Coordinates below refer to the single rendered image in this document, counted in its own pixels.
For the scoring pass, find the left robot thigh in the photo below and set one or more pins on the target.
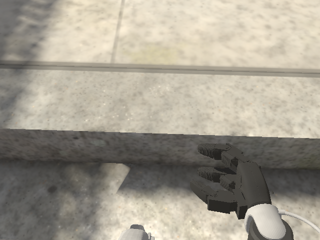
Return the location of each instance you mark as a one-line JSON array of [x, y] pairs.
[[135, 234]]

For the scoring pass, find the right robot hand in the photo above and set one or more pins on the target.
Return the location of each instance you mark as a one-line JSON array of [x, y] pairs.
[[244, 189]]

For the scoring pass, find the right robot forearm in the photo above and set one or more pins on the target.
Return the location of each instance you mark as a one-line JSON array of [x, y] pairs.
[[262, 222]]

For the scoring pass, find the left robot shin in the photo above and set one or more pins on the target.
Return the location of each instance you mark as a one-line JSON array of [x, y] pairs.
[[136, 226]]

